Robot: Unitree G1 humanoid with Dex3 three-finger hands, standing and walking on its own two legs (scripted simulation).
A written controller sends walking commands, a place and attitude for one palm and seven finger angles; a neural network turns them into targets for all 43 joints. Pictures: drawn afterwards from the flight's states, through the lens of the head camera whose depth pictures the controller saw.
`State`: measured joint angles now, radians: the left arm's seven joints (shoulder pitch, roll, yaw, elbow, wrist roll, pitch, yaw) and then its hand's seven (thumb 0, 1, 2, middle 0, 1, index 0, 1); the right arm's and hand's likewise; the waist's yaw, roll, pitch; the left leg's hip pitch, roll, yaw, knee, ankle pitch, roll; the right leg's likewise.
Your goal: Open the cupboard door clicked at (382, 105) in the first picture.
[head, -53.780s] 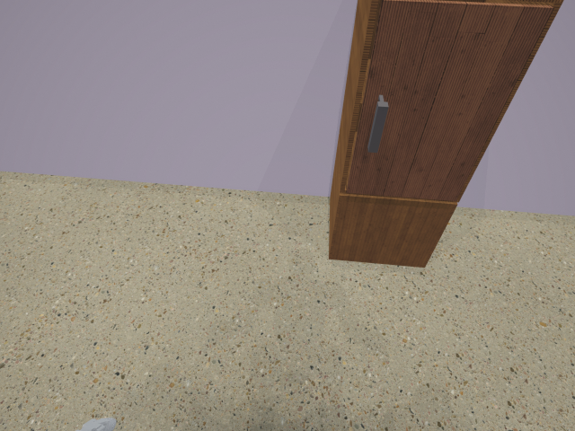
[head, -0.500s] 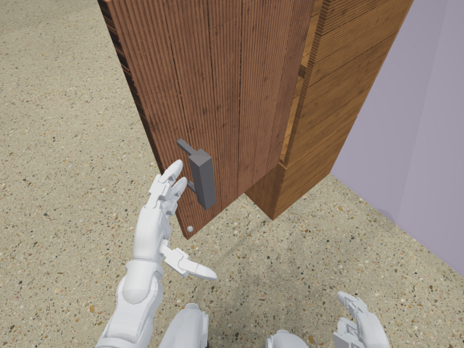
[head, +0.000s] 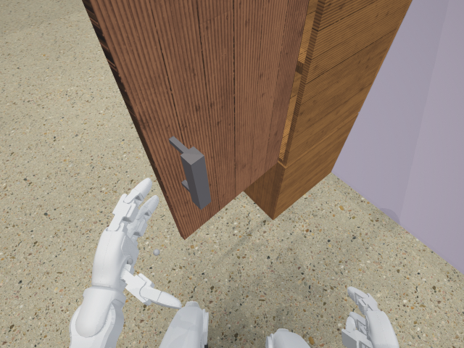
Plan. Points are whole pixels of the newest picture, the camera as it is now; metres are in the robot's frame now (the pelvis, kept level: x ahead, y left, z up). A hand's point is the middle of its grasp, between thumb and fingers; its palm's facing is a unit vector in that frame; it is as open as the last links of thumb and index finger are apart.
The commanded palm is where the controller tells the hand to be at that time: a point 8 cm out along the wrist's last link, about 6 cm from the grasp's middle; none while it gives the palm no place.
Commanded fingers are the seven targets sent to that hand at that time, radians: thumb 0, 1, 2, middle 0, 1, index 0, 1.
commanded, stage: draw the hand back to the body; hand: left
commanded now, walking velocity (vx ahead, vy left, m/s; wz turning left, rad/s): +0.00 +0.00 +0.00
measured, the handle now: (189, 173) +0.40 +0.10 +0.06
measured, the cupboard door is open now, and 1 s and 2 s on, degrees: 94 94 94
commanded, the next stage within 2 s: step back with the hand held close in 1.54 s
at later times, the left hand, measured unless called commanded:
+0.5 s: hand (88, 248) +0.23 +0.19 +0.14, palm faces +0.00 -0.99 -0.11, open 16.1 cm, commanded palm +0.20 +0.25 +0.15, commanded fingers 0.00 -0.22 0.42 -0.16 -0.30 -0.16 -0.30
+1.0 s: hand out of the picture +0.24 +0.27 +0.22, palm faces +0.35 -0.85 -0.40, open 11.0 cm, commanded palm +0.20 +0.32 +0.25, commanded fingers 0.00 0.65 0.80 -0.19 -0.30 -0.19 -0.30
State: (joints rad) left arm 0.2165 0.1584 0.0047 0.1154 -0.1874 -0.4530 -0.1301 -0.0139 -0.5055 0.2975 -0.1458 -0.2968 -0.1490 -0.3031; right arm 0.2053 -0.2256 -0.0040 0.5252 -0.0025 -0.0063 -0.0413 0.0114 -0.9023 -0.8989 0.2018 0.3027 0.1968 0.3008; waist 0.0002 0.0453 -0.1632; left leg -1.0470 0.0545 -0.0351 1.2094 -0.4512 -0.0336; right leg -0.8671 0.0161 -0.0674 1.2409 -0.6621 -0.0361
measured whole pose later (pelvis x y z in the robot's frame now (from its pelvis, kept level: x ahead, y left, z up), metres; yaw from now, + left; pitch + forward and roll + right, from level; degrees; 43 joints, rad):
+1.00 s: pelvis +0.04 +0.03 +0.10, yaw -1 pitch +0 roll +0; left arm 0.50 0.34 0.23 -0.36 -0.05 -0.05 0.13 0.00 0.32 0.65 -0.18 -0.30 -0.19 -0.30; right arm 0.23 -0.22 0.06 0.55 0.02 -0.06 -0.12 0.01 -0.90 -0.90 0.20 0.30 0.20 0.30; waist 0.04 0.06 -0.06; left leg -0.32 0.02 0.04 0.59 -0.27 0.01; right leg -0.14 -0.02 -0.01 0.54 -0.40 0.02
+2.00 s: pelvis +0.02 +0.03 +0.11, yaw -3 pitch +0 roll -1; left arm 0.56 0.42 0.39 -0.43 -0.06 -0.13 0.10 0.01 0.88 0.90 -0.21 -0.30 -0.21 -0.30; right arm 0.15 -0.24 -0.01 0.56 0.02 0.04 -0.10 0.01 -0.90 -0.90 0.20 0.30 0.20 0.30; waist 0.00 0.07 0.04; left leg -0.29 0.04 0.07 0.45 -0.17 0.01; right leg -0.13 0.00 0.02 0.40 -0.28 0.02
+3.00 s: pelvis -0.20 +0.02 +0.09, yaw -5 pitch +4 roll +0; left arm 0.60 0.48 0.43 -0.59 -0.06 -0.22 0.14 0.01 0.88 0.90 -0.21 -0.30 -0.21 -0.30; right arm 0.16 -0.19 0.01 0.63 -0.01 -0.10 -0.05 0.01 -0.90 -0.90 0.21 0.30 0.20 0.30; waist 0.00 0.01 0.01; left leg -0.61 0.03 0.05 0.64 -0.20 -0.01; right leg -0.07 0.05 0.00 0.47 -0.48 -0.05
